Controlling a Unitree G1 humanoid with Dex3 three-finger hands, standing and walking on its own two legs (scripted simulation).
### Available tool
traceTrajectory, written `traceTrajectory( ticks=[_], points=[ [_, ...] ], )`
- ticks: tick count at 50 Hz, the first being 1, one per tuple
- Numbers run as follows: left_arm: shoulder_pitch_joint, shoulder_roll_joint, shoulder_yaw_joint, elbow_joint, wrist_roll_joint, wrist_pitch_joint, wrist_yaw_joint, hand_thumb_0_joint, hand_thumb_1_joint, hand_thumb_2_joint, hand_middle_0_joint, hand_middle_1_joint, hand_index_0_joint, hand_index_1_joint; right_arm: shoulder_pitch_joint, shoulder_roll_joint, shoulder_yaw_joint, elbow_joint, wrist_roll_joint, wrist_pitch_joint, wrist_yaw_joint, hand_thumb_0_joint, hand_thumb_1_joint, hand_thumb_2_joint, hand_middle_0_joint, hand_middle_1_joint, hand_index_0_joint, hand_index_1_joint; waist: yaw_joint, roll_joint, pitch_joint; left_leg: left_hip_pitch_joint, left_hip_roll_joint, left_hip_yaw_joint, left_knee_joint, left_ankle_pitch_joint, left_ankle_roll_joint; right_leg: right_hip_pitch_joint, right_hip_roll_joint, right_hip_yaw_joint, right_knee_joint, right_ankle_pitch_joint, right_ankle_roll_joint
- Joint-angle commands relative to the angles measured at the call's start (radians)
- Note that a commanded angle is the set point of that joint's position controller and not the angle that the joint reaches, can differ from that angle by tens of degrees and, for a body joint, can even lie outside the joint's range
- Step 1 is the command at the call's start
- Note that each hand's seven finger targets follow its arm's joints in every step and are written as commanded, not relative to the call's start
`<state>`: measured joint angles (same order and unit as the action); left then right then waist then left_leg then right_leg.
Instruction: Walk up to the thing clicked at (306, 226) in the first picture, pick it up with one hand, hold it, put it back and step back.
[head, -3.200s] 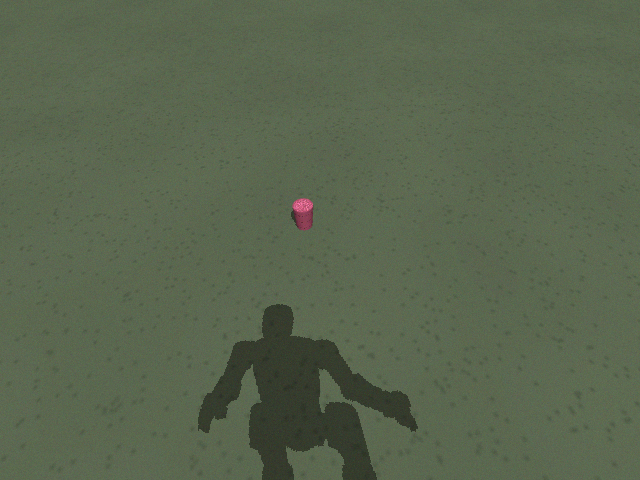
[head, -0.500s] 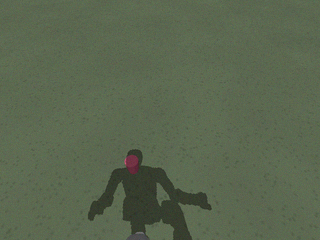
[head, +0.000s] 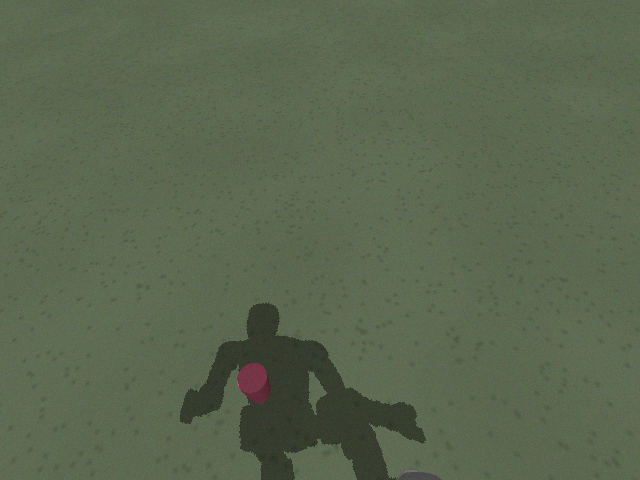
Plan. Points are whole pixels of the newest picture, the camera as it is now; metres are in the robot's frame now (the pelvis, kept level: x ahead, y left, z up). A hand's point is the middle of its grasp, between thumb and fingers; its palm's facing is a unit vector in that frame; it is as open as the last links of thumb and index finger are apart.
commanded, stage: walk up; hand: left
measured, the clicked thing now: (256, 385) +0.50 +0.26 -0.70
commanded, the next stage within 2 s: stand in 1.94 s
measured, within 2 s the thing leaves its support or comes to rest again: neither
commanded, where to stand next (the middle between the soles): +0.12 +0.01 m, yaw +0 degrees
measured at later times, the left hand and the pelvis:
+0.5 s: hand out of the picture +0.12 +0.28 -0.16, palm faces +0.01 -0.95 -0.31, open 7.3 cm; pelvis +0.05 +0.02 +0.00, yaw +1 degrees
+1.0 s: hand out of the picture +0.12 +0.27 -0.13, palm faces +0.04 -0.93 -0.36, open 7.3 cm; pelvis +0.08 +0.01 +0.02, yaw +1 degrees
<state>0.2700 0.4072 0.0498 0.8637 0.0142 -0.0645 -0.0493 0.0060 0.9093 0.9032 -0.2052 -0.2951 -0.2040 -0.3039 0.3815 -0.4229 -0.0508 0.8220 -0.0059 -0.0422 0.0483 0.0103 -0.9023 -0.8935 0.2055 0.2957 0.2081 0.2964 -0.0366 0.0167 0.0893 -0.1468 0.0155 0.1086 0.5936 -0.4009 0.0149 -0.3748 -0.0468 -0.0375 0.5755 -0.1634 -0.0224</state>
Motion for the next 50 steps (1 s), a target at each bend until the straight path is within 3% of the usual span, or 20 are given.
traceTrajectory(
  ticks=[1,2,3,5,7,9,14,17,18,19,20,21,23,25,27,31,35,39,42,50],
  points=[
    [0.154,0.301,0.089,-0.055,0.004,-0.047,0.049,0.000,0.900,0.900,-0.200,-0.300,-0.200,-0.300,0.048,-0.075,-0.010,-0.105,0.012,-0.021,-0.023,0.000,-0.900,-0.900,0.200,0.300,0.200,0.300,0.081,-0.305,-0.199,-0.401,-0.034,-0.070,0.407,-0.131,0.027,0.476,-0.340,0.540,-0.237,0.071,-0.150],
    [0.097,0.312,0.089,-0.063,-0.010,-0.038,0.046,0.000,0.900,0.900,-0.200,-0.300,-0.200,-0.300,0.053,-0.183,-0.040,-0.072,0.003,-0.001,-0.037,0.000,-0.900,-0.900,0.200,0.300,0.200,0.300,0.075,-0.181,-0.136,-0.420,-0.004,-0.113,0.467,-0.198,0.028,0.393,-0.376,0.567,-0.241,-0.006,-0.244],
    [0.091,0.307,0.086,-0.067,-0.016,-0.032,0.049,0.000,0.900,0.900,-0.200,-0.300,-0.200,-0.300,0.033,-0.201,-0.047,-0.060,0.000,0.004,-0.045,0.000,-0.900,-0.900,0.200,0.300,0.200,0.300,0.080,-0.187,-0.107,-0.429,0.012,-0.132,0.499,-0.215,0.029,0.341,-0.375,0.571,-0.243,-0.006,-0.278],
    [0.072,0.261,0.068,-0.070,-0.018,-0.029,0.054,0.000,0.900,0.900,-0.200,-0.300,-0.200,-0.300,0.002,-0.197,-0.049,-0.038,0.007,0.006,-0.042,0.000,-0.900,-0.900,0.200,0.300,0.200,0.300,0.067,-0.142,-0.058,-0.408,0.040,-0.180,0.486,-0.138,0.019,0.255,-0.292,0.400,-0.246,0.071,-0.231],
    [0.034,0.246,0.057,-0.070,-0.016,-0.027,0.057,0.000,0.900,0.900,-0.200,-0.300,-0.200,-0.300,0.023,-0.176,-0.043,-0.012,0.006,0.012,-0.036,0.000,-0.900,-0.900,0.200,0.300,0.200,0.300,0.044,-0.164,-0.053,-0.361,0.033,-0.152,0.427,-0.045,0.007,0.197,-0.220,0.269,-0.240,0.123,-0.188],
    [-0.002,0.237,0.050,-0.080,-0.006,-0.023,0.057,0.000,0.900,0.900,-0.200,-0.300,-0.200,-0.300,0.028,-0.156,-0.037,0.005,0.001,0.016,-0.035,0.000,-0.900,-0.900,0.200,0.300,0.200,0.300,0.035,-0.170,-0.070,-0.290,0.033,-0.124,0.350,0.000,-0.006,0.130,-0.190,0.183,-0.217,0.183,-0.188],
    [-0.063,0.223,0.040,-0.071,-0.001,0.003,0.056,0.000,0.900,0.900,-0.200,-0.300,-0.200,-0.300,-0.042,-0.131,-0.032,0.046,0.002,0.013,-0.043,0.000,-0.900,-0.900,0.200,0.300,0.200,0.300,0.044,-0.204,-0.093,-0.129,0.027,-0.077,0.116,0.125,-0.027,0.038,-0.180,0.123,-0.136,0.171,-0.171],
    [-0.097,0.201,0.028,-0.060,-0.015,0.028,0.053,0.000,0.900,0.900,-0.200,-0.300,-0.200,-0.300,-0.055,-0.143,-0.037,0.077,-0.004,0.000,-0.054,0.000,-0.900,-0.900,0.200,0.300,0.200,0.300,0.018,-0.129,-0.101,-0.014,-0.001,-0.063,-0.050,0.259,-0.004,-0.032,-0.152,0.112,-0.029,0.072,-0.116],
    [-0.091,0.179,0.018,-0.053,-0.018,0.035,0.051,0.000,0.900,0.900,-0.200,-0.300,-0.200,-0.300,-0.076,-0.168,-0.042,0.077,-0.012,-0.003,-0.057,0.000,-0.900,-0.900,0.200,0.300,0.200,0.300,0.019,-0.084,-0.094,0.005,0.042,-0.128,-0.093,0.245,0.012,-0.084,-0.134,0.117,-0.018,-0.019,-0.087],
    [-0.082,0.136,0.005,-0.052,-0.025,0.042,0.050,0.000,0.900,0.900,-0.200,-0.300,-0.200,-0.300,-0.086,-0.216,-0.047,0.071,-0.024,-0.010,-0.061,0.000,-0.900,-0.900,0.200,0.300,0.200,0.300,0.031,0.057,-0.110,-0.019,0.186,-0.331,-0.192,0.217,0.049,-0.094,-0.068,0.083,0.069,-0.139,-0.040],
    [-0.042,0.142,0.005,-0.019,-0.036,0.055,0.054,0.000,0.900,0.900,-0.200,-0.300,-0.200,-0.300,-0.175,-0.268,-0.046,0.052,-0.012,-0.014,-0.059,0.000,-0.900,-0.900,0.200,0.300,0.200,0.300,0.067,0.167,-0.088,-0.187,0.307,-0.500,-0.292,0.048,0.141,0.009,0.025,0.027,0.138,-0.317,-0.012],
    [-0.035,0.190,0.022,0.027,-0.027,0.063,0.058,0.000,0.900,0.900,-0.200,-0.300,-0.200,-0.300,-0.240,-0.278,-0.049,0.052,-0.009,-0.008,-0.055,0.000,-0.900,-0.900,0.200,0.300,0.200,0.300,0.064,0.175,-0.051,-0.317,0.322,-0.516,-0.321,-0.085,0.184,0.111,-0.002,0.055,0.210,-0.356,-0.012],
    [-0.038,0.183,0.022,0.061,-0.022,0.060,0.047,0.000,0.900,0.900,-0.200,-0.300,-0.200,-0.300,-0.278,-0.223,-0.025,0.059,-0.012,-0.003,-0.054,0.000,-0.900,-0.900,0.200,0.300,0.200,0.300,0.074,0.146,-0.036,-0.325,0.220,-0.373,-0.300,-0.129,0.127,0.143,-0.002,0.054,0.110,-0.315,-0.016],
    [-0.031,0.168,0.015,0.090,-0.023,0.050,0.044,0.000,0.900,0.900,-0.200,-0.300,-0.200,-0.300,-0.292,-0.193,-0.011,0.077,-0.009,-0.005,-0.053,0.000,-0.900,-0.900,0.200,0.300,0.200,0.300,0.079,0.179,-0.067,-0.245,0.166,-0.303,-0.247,-0.008,0.068,0.157,0.000,0.039,-0.022,-0.154,-0.009],
    [-0.044,0.171,0.014,0.120,-0.019,0.043,0.052,0.000,0.900,0.900,-0.200,-0.300,-0.200,-0.300,-0.285,-0.177,-0.004,0.097,0.000,-0.004,-0.049,0.000,-0.900,-0.900,0.200,0.300,0.200,0.300,0.073,0.170,-0.142,-0.184,0.163,-0.281,-0.186,0.155,0.052,0.221,-0.015,0.063,-0.074,-0.084,-0.008],
    [-0.121,0.174,-0.003,0.140,-0.013,0.041,0.044,0.000,0.900,0.900,-0.200,-0.300,-0.200,-0.300,-0.319,-0.178,0.001,0.127,0.003,0.006,-0.050,0.000,-0.900,-0.900,0.200,0.300,0.200,0.300,0.049,0.108,-0.097,-0.178,0.145,-0.284,-0.277,-0.096,0.029,0.168,-0.035,0.091,-0.127,-0.183,-0.011],
    [-0.138,0.168,-0.008,0.186,-0.016,0.033,0.041,0.000,0.900,0.900,-0.200,-0.300,-0.200,-0.300,-0.356,-0.164,0.009,0.156,0.004,0.005,-0.047,0.000,-0.900,-0.900,0.200,0.300,0.200,0.300,0.047,0.051,-0.053,-0.136,0.133,-0.264,-0.265,0.001,0.024,0.132,-0.059,0.111,-0.207,-0.151,-0.016],
    [-0.175,0.175,-0.010,0.207,-0.013,0.019,0.043,0.000,0.900,0.900,-0.200,-0.300,-0.200,-0.300,-0.338,-0.152,0.012,0.195,0.013,0.001,-0.045,0.000,-0.900,-0.900,0.200,0.300,0.200,0.300,0.025,-0.036,-0.104,-0.008,0.106,-0.202,-0.210,0.227,0.015,0.137,-0.093,0.137,-0.265,-0.020,-0.010],
    [-0.197,0.172,-0.009,0.217,-0.013,0.018,0.047,0.000,0.900,0.900,-0.200,-0.300,-0.200,-0.300,-0.345,-0.148,0.010,0.219,0.014,0.005,-0.046,0.000,-0.900,-0.900,0.200,0.300,0.200,0.300,0.023,-0.068,-0.134,0.036,0.108,-0.184,-0.211,0.313,0.012,0.165,-0.104,0.132,-0.286,0.041,-0.003],
    [-0.215,0.160,-0.006,0.239,-0.014,0.026,0.051,0.000,0.900,0.900,-0.200,-0.300,-0.200,-0.300,-0.373,-0.137,0.013,0.261,0.007,0.013,-0.047,0.000,-0.900,-0.900,0.200,0.300,0.200,0.300,0.036,-0.056,-0.137,0.054,0.113,-0.175,-0.257,0.355,-0.002,0.213,-0.102,0.112,-0.312,0.070,0.009]
  ],
)
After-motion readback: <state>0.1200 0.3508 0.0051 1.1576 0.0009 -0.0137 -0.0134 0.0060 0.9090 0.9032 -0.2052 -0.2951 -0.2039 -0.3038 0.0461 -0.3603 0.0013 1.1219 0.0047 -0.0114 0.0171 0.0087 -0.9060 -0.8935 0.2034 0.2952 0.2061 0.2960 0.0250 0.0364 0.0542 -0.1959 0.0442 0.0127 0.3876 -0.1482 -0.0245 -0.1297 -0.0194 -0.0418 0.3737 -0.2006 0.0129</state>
